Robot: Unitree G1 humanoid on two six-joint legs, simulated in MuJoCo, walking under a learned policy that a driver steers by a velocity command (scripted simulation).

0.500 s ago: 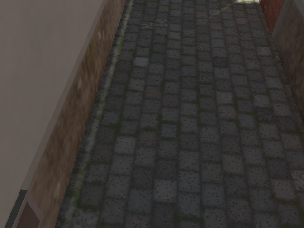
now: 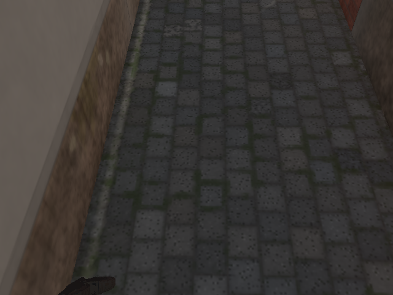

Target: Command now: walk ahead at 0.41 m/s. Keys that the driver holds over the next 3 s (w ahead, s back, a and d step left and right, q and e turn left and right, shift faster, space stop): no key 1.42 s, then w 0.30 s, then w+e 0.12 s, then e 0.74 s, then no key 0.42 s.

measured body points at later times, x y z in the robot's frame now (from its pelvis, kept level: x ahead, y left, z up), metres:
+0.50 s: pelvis +0.16 +0.00 +0.01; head +0.19 +0.02 +0.46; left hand +0.21 +0.26 -0.14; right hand +0.32 -0.25 -0.11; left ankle +0.26 +0.10 -0.72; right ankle +0.11 -0.11 -0.72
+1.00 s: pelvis +0.20 -0.03 +0.01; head +0.21 -0.03 +0.46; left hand +0.19 +0.22 -0.14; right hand +0.33 -0.29 -0.12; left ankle +0.26 +0.10 -0.72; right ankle +0.11 -0.11 -0.72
